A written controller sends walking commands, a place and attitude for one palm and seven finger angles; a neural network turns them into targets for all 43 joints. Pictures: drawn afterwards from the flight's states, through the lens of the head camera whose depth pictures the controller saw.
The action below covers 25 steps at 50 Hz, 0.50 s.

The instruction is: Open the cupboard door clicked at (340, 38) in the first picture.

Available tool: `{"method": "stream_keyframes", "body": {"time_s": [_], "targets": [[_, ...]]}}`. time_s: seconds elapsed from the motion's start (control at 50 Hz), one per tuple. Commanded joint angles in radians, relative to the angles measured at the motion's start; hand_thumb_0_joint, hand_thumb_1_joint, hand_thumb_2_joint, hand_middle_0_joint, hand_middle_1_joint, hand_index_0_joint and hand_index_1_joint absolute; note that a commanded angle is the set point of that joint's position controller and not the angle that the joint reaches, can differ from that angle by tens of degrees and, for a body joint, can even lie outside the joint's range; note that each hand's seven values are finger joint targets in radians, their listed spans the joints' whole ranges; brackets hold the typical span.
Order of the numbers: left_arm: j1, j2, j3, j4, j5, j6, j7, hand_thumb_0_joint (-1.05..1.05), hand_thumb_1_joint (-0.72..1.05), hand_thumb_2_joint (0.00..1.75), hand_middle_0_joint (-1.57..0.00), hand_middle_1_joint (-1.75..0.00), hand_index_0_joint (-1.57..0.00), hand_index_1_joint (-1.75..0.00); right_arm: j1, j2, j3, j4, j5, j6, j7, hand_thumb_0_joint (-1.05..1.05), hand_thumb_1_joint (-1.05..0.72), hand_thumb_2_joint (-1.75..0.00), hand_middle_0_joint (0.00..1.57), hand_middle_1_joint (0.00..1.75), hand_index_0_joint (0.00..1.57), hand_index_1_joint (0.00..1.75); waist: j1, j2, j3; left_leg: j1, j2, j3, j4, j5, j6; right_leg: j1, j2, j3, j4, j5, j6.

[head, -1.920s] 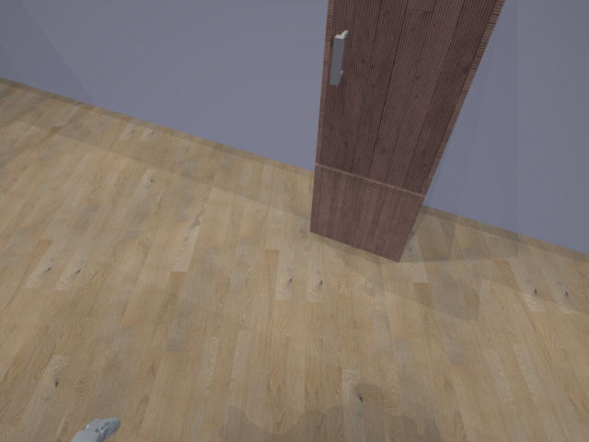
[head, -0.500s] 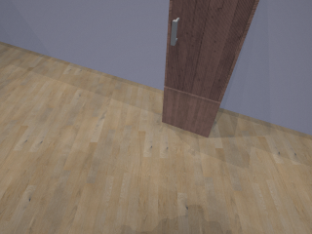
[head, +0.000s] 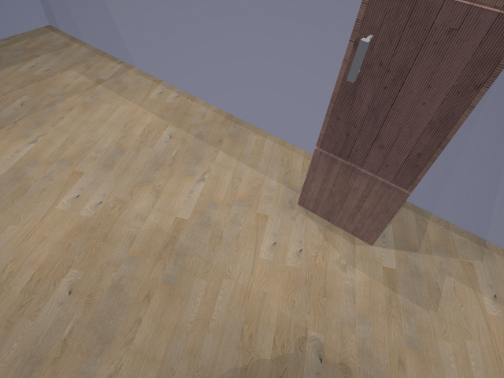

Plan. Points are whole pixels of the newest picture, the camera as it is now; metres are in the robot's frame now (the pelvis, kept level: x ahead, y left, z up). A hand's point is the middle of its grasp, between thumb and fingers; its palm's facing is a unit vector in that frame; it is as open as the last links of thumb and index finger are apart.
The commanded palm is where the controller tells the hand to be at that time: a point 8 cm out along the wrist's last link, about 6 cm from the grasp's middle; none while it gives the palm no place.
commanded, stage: walk to a spot facing it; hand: left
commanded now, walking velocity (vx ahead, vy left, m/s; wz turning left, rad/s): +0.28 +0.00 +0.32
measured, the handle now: (360, 58) +0.98 -0.28 +0.07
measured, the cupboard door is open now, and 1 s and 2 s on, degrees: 0 0 0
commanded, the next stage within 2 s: turn to face it in 0.12 s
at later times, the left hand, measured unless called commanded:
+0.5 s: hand (154, 333) +0.23 +0.19 -0.16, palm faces -0.03 -0.98 -0.19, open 7.3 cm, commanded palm none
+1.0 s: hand (148, 293) +0.30 +0.22 -0.16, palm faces -0.21 -0.95 -0.22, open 7.4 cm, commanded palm none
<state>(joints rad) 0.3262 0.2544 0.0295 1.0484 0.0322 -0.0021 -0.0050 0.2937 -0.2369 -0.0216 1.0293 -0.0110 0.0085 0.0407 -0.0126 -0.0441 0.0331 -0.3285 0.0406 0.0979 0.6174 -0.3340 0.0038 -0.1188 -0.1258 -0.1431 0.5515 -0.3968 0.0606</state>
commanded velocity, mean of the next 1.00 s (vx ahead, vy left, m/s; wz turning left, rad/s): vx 0.05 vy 0.00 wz -0.45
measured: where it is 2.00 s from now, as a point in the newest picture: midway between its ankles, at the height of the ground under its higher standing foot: (241, 370)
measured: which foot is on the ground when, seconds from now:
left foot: down 0.00-0.54, up 0.56-0.98, down 1.00-1.00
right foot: down 0.00-0.00, up 0.02-0.52, down 0.54-1.00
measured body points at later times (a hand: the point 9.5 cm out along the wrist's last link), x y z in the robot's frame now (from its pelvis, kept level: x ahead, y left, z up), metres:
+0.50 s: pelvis +0.16 +0.02 +0.00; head +0.17 +0.01 +0.45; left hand +0.23 +0.24 -0.15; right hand +0.10 -0.19 -0.16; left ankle +0.04 +0.09 -0.72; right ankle +0.26 -0.08 -0.71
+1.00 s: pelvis +0.19 +0.04 +0.00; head +0.23 +0.04 +0.45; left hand +0.31 +0.27 -0.15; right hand +0.25 -0.24 -0.12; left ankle +0.22 +0.16 -0.73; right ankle +0.26 -0.08 -0.72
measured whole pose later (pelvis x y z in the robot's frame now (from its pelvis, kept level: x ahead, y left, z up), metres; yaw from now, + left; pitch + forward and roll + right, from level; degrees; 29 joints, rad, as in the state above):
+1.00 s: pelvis +0.19 +0.04 +0.00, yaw -18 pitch +1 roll +0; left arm 0.22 0.23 0.08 0.94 0.03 0.05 0.00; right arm 0.11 -0.22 -0.05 0.91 0.00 0.01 -0.03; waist 0.05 -0.04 0.04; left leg -0.26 0.01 0.01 0.55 -0.32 -0.03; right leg -0.42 0.09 0.11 0.50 -0.09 -0.03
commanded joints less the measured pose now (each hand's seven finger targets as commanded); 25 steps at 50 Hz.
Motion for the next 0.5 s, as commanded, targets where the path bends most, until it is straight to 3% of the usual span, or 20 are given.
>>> {"method": "stream_keyframes", "body": {"time_s": [0.0,0.02,0.06,0.1,0.14,0.18,0.24,0.3,0.38,0.42,0.46,0.48], "targets": [[-0.160,0.073,0.026,-0.176,-0.010,-0.013,0.001,0.00,0.90,0.90,-0.20,-0.30,-0.20,-0.30,0.291,-0.278,-0.074,0.020,-0.013,-0.036,-0.039,0.00,-0.90,-0.90,0.20,0.30,0.20,0.30,-0.119,0.332,0.011,0.309,0.376,-0.709,-0.466,-0.212,0.187,-0.628,0.062,0.102,0.646,-0.229,-0.028],[-0.151,0.077,0.036,-0.163,-0.008,-0.020,-0.003,0.00,0.90,0.90,-0.20,-0.30,-0.20,-0.30,0.218,-0.237,-0.063,-0.002,-0.008,-0.036,-0.043,0.00,-0.90,-0.90,0.20,0.30,0.20,0.30,-0.077,0.196,0.013,0.268,0.350,-0.644,-0.450,-0.245,0.201,-0.610,0.010,0.138,0.673,-0.131,-0.048],[-0.131,0.067,0.038,-0.114,-0.002,-0.026,-0.012,0.00,0.90,0.90,-0.20,-0.30,-0.20,-0.30,0.110,-0.143,-0.043,-0.028,-0.007,-0.057,-0.053,0.00,-0.90,-0.90,0.20,0.30,0.20,0.30,-0.032,0.126,0.024,0.167,0.268,-0.510,-0.440,-0.115,0.167,-0.558,-0.021,0.150,0.681,0.022,-0.039],[-0.066,0.031,0.032,-0.075,0.000,-0.022,-0.011,0.00,0.90,0.90,-0.20,-0.30,-0.20,-0.30,0.104,-0.102,-0.032,-0.019,-0.006,-0.079,-0.061,0.00,-0.90,-0.90,0.20,0.30,0.20,0.30,-0.006,0.101,0.015,0.182,0.215,-0.376,-0.420,0.159,0.145,-0.509,-0.015,0.133,0.637,0.104,-0.024],[-0.036,0.011,0.024,-0.053,-0.002,-0.018,-0.006,0.00,0.90,0.90,-0.20,-0.30,-0.20,-0.30,0.137,-0.077,-0.029,0.006,-0.001,-0.090,-0.067,0.00,-0.90,-0.90,0.20,0.30,0.20,0.30,-0.001,0.105,-0.016,0.245,0.193,-0.289,-0.396,0.364,0.149,-0.500,-0.006,0.117,0.598,0.133,-0.015],[-0.039,-0.001,0.021,-0.049,-0.003,-0.014,-0.002,0.00,0.90,0.90,-0.20,-0.30,-0.20,-0.30,0.161,-0.061,-0.029,0.028,0.001,-0.094,-0.072,0.00,-0.90,-0.90,0.20,0.30,0.20,0.30,0.001,0.093,-0.027,0.306,0.190,-0.253,-0.384,0.500,0.157,-0.516,0.001,0.110,0.560,0.149,-0.012],[-0.071,-0.026,0.017,-0.052,-0.007,-0.003,0.006,0.00,0.90,0.90,-0.20,-0.30,-0.20,-0.30,0.176,-0.037,-0.026,0.051,0.000,-0.091,-0.080,0.00,-0.90,-0.90,0.20,0.30,0.20,0.30,0.002,0.104,0.029,0.331,0.199,-0.184,-0.375,0.639,0.156,-0.542,0.013,0.100,0.487,0.166,-0.011],[-0.119,-0.046,0.017,-0.060,-0.009,0.002,0.009,0.00,0.90,0.90,-0.20,-0.30,-0.20,-0.30,0.195,-0.016,-0.023,0.068,-0.007,-0.087,-0.087,0.00,-0.90,-0.90,0.20,0.30,0.20,0.30,-0.009,0.130,0.068,0.331,0.190,-0.105,-0.346,0.776,0.123,-0.510,0.038,0.077,0.373,0.191,-0.031],[-0.170,-0.052,0.029,-0.089,-0.010,0.007,0.005,0.00,0.90,0.90,-0.20,-0.30,-0.20,-0.30,0.170,-0.025,-0.031,0.071,-0.014,-0.074,-0.093,0.00,-0.90,-0.90,0.20,0.30,0.20,0.30,-0.018,0.149,0.113,0.308,0.221,-0.046,-0.289,0.811,0.126,-0.435,0.066,0.047,0.222,0.175,-0.058],[-0.141,-0.051,0.039,-0.093,-0.008,0.008,0.005,0.00,0.90,0.90,-0.20,-0.30,-0.20,-0.30,0.147,-0.038,-0.038,0.064,-0.012,-0.064,-0.097,0.00,-0.90,-0.90,0.20,0.30,0.20,0.30,0.002,0.156,0.113,0.296,0.240,-0.032,-0.215,0.903,0.122,-0.360,0.088,0.035,0.180,0.162,-0.076],[-0.035,-0.021,0.051,-0.074,-0.006,0.004,0.006,0.00,0.90,0.90,-0.20,-0.30,-0.20,-0.30,0.113,-0.064,-0.049,0.045,-0.007,-0.056,-0.097,0.00,-0.90,-0.90,0.20,0.30,0.20,0.30,0.051,0.132,0.068,0.269,0.243,-0.009,-0.079,0.933,0.104,-0.224,0.111,0.030,0.124,0.190,-0.089],[0.050,0.002,0.060,-0.058,-0.003,-0.006,0.006,0.00,0.90,0.90,-0.20,-0.30,-0.20,-0.30,0.097,-0.070,-0.051,0.032,-0.002,-0.054,-0.095,0.00,-0.90,-0.90,0.20,0.30,0.20,0.30,0.095,0.091,0.024,0.223,0.220,0.006,0.050,0.871,0.076,-0.103,0.115,0.039,0.049,0.261,-0.099]]}}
